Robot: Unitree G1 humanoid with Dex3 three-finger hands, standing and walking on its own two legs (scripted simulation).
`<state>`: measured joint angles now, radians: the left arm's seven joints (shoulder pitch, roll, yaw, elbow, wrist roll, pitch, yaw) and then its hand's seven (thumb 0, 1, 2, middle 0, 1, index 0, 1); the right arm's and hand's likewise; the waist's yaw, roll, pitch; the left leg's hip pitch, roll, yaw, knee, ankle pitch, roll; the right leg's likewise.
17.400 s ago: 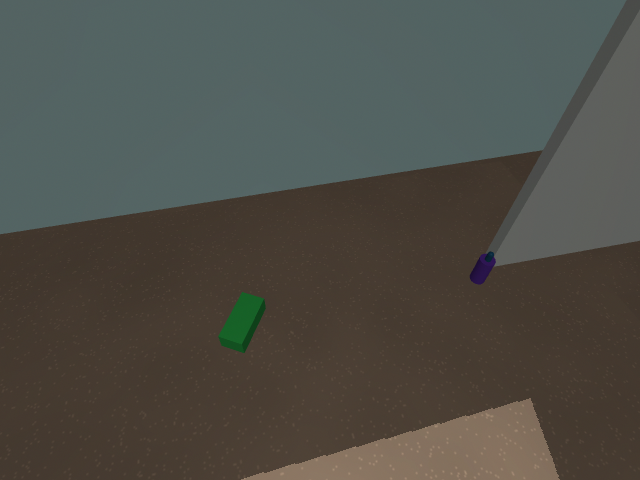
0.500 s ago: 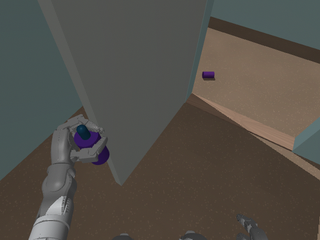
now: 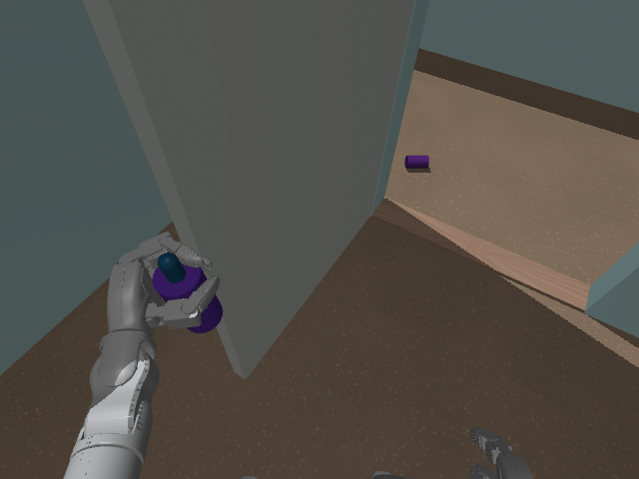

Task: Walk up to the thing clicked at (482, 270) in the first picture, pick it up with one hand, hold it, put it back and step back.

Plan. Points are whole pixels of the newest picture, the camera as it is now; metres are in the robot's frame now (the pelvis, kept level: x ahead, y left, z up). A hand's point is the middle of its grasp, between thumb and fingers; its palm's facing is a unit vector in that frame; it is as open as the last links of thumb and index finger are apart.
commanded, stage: hold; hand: left
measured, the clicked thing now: (186, 289) +0.34 +0.17 +0.03
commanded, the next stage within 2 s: none
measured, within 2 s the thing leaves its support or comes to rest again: neither
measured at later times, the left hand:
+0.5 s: hand (183, 290) +0.32 +0.16 +0.06, palm faces +0.12 -0.99 -0.01, open 5.9 cm
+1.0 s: hand (180, 287) +0.33 +0.17 +0.06, palm faces +0.12 -0.99 -0.01, open 5.9 cm
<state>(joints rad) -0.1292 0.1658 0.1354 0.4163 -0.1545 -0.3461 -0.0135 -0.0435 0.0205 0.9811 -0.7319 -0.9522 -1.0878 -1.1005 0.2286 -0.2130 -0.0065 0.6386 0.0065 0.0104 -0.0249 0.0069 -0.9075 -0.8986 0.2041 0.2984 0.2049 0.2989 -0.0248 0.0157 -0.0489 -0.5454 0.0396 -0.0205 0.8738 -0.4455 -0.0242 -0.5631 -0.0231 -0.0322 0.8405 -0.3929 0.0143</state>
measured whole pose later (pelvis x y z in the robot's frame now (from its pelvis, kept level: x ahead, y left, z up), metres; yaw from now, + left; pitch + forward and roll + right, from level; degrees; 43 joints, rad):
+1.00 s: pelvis +0.00 +0.01 +0.01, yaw +0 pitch +5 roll -1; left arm -0.14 0.17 0.13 0.43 -0.15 -0.34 -0.01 -0.04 0.02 0.98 -0.73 -0.96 -1.09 -1.11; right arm 0.23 -0.21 -0.01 0.66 0.01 -0.02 -0.02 0.01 -0.91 -0.90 0.20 0.30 0.21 0.30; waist -0.02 0.02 -0.03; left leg -0.51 0.04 -0.01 0.84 -0.42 -0.02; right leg -0.52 -0.03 -0.03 0.80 -0.37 0.02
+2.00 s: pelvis +0.00 +0.00 +0.00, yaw +0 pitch +6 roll -1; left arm -0.14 0.16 0.13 0.44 -0.15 -0.36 -0.01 -0.04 0.01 0.99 -0.74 -0.97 -1.09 -1.11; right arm 0.22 -0.22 -0.01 0.66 0.01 -0.01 -0.02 0.01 -0.90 -0.90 0.20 0.30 0.20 0.30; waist -0.03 0.02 -0.04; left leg -0.52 0.04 -0.02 0.84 -0.43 -0.03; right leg -0.54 -0.02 -0.03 0.81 -0.37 0.01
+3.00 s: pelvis -0.05 +0.00 -0.20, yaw -1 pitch +32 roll -2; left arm -0.53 0.25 0.34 0.96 -0.09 -0.76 0.00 -0.04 0.02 0.98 -0.73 -0.97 -1.09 -1.10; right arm 0.14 -0.25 -0.02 0.68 -0.08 -0.01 0.07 0.00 -0.90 -0.90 0.20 0.30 0.20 0.30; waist -0.08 0.01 -0.20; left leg -1.62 0.02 -0.06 1.76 -0.69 -0.03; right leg -1.64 -0.04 -0.02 1.71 -0.63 0.01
